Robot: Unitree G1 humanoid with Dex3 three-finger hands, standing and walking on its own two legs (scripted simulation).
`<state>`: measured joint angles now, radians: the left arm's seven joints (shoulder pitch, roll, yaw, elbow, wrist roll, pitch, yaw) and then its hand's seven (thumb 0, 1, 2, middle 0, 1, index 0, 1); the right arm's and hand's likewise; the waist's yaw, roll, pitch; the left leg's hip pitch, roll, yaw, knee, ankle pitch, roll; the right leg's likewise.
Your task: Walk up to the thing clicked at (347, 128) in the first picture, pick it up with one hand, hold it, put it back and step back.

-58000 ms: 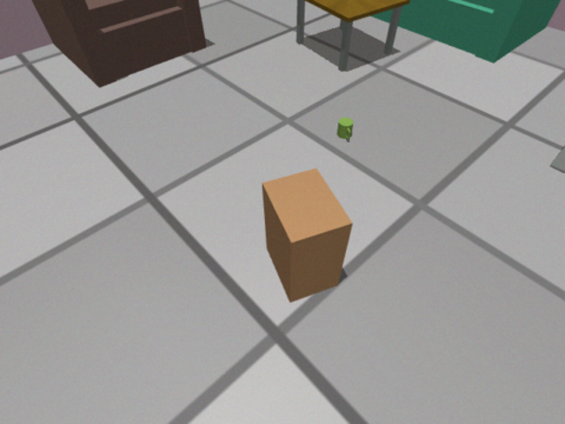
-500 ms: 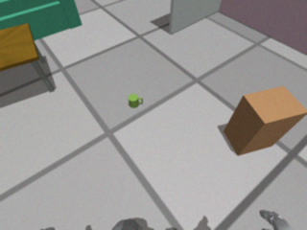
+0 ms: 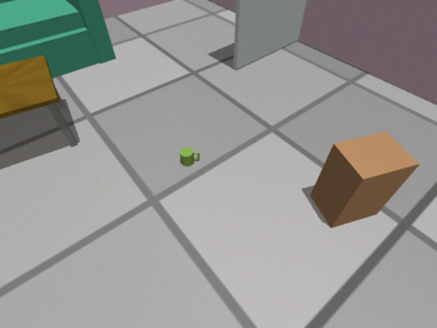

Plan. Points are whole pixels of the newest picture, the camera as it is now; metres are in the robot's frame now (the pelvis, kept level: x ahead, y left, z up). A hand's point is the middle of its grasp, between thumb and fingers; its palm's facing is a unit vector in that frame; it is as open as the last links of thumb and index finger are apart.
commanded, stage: step back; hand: left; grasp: from above
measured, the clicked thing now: (189, 156) +1.15 +0.21 -0.72
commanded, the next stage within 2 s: stand in 0.64 s
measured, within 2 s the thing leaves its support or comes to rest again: neither
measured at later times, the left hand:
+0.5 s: hand out of the picture +0.13 +0.29 -0.15, palm faces +0.01 -0.93 -0.36, open 7.4 cm
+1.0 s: hand out of the picture +0.14 +0.26 -0.13, palm faces -0.02 -0.94 -0.34, open 7.4 cm
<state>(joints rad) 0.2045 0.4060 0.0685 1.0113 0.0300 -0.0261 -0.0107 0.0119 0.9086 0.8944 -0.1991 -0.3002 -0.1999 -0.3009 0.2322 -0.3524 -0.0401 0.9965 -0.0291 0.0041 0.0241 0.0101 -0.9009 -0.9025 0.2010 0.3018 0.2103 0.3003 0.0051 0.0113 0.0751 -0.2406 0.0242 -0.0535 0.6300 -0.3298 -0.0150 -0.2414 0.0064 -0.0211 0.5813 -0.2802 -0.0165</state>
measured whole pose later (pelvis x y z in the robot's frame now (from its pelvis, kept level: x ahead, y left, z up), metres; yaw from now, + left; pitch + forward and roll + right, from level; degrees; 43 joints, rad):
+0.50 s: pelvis +0.05 +0.02 +0.01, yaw +0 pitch -2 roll +0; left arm 0.11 0.37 0.02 1.07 0.01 -0.02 0.00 0.01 0.91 0.89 -0.20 -0.30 -0.20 -0.30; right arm 0.09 -0.33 -0.03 1.06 -0.02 -0.02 0.01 0.01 -0.90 -0.90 0.20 0.30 0.21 0.30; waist 0.02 -0.01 0.08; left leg -0.21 0.01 0.01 0.53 -0.28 0.00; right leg -0.18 -0.02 0.01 0.52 -0.31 0.01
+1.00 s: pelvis +0.04 +0.02 +0.02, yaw +0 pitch -3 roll +0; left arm 0.06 0.34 0.00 1.13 0.01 -0.02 0.00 0.01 0.91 0.89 -0.20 -0.30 -0.20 -0.30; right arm 0.05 -0.35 -0.01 1.14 0.00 -0.01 0.01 0.01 -0.90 -0.90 0.20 0.30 0.21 0.30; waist 0.00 0.00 0.07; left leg -0.09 0.02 0.02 0.31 -0.16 -0.01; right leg -0.07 -0.01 0.01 0.32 -0.19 0.01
